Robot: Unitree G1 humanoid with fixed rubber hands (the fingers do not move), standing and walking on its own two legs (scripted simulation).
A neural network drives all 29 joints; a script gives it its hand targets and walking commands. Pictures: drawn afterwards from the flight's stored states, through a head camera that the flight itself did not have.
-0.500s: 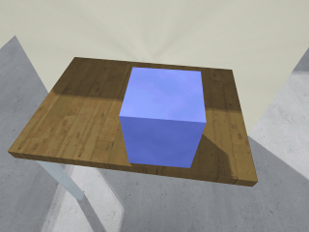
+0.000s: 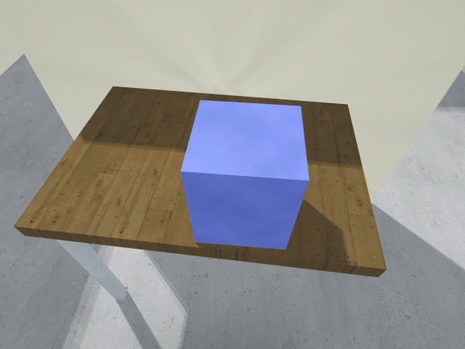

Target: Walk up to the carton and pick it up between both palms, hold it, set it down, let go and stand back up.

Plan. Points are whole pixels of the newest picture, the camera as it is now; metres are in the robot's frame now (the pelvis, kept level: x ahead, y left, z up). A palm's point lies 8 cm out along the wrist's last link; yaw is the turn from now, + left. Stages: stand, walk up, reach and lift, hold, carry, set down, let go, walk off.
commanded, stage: stand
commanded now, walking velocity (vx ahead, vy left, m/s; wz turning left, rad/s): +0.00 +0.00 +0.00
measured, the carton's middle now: (244, 178) +0.45 -0.02 +0.00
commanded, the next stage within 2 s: reach and lift in 0.74 s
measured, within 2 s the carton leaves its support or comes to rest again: neither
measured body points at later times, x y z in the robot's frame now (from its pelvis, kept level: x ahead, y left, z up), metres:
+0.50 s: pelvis -0.01 +0.00 +0.00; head +0.00 +0.00 +0.45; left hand -0.03 +0.20 -0.16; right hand -0.03 -0.20 -0.17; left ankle +0.01 +0.13 -0.74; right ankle +0.01 -0.11 -0.74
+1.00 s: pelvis -0.03 +0.00 -0.03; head +0.03 +0.01 +0.41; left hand +0.20 +0.21 -0.15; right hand +0.17 -0.21 -0.16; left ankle +0.01 +0.13 -0.74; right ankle +0.01 -0.11 -0.74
